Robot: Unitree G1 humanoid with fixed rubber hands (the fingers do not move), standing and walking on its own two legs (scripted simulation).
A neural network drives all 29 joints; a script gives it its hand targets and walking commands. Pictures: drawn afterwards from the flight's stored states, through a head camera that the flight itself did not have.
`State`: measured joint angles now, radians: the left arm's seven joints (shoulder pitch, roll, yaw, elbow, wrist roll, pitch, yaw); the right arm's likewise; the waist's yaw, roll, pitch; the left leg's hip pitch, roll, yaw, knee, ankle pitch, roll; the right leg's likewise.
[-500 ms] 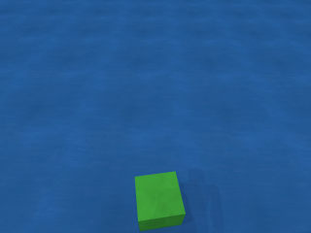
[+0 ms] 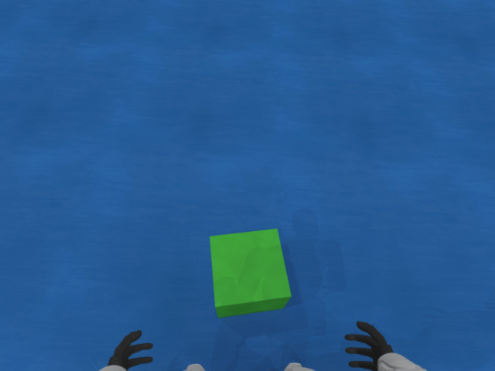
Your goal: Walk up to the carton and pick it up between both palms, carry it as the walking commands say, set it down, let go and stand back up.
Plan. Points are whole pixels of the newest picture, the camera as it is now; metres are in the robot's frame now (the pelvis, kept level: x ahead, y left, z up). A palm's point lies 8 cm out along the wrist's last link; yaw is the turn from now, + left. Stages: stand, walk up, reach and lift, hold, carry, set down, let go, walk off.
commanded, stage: reach and lift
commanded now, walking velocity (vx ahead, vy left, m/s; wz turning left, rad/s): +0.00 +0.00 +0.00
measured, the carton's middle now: (247, 273) +0.46 -0.03 -0.65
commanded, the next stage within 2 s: none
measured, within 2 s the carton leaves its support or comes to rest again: neither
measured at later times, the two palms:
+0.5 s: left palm (134, 326) +0.22 +0.20 -0.14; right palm (366, 313) +0.23 -0.23 -0.15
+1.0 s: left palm (151, 255) +0.37 +0.20 -0.18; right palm (349, 237) +0.40 -0.24 -0.17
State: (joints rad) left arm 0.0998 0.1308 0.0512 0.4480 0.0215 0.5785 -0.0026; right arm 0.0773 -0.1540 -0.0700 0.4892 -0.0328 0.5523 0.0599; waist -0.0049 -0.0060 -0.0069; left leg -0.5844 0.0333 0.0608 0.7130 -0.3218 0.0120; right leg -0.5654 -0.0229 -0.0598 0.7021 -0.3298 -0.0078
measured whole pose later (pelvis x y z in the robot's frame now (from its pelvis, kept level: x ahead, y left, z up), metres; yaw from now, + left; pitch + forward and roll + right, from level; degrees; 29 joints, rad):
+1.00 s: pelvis -0.07 -0.02 -0.08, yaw +1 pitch +35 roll +1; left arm -0.87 0.21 0.25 0.79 -0.06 0.23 0.08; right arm -0.98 -0.37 -0.21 0.96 0.05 0.21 0.06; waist 0.02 0.00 0.00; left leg -1.37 0.04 0.04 1.06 -0.30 -0.01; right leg -1.36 -0.04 -0.07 1.09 -0.34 -0.04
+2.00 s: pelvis -0.09 -0.01 -0.27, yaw +2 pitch +47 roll +2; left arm -1.22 0.26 0.24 0.88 -0.15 0.18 0.16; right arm -1.32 -0.47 -0.15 1.04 0.13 0.16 0.02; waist 0.03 0.01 0.03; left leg -2.09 0.05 0.05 1.76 -0.49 0.01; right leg -2.10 -0.05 -0.02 1.80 -0.52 -0.04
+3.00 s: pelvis -0.11 -0.01 -0.40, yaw +2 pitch +35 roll +2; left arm -1.53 0.35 0.10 1.23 -0.32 0.02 0.16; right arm -1.56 -0.49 0.04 1.24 0.27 0.05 -0.05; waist 0.01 0.04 0.44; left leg -2.29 0.06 0.05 2.22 -0.54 0.02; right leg -2.30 -0.07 -0.01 2.27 -0.58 -0.05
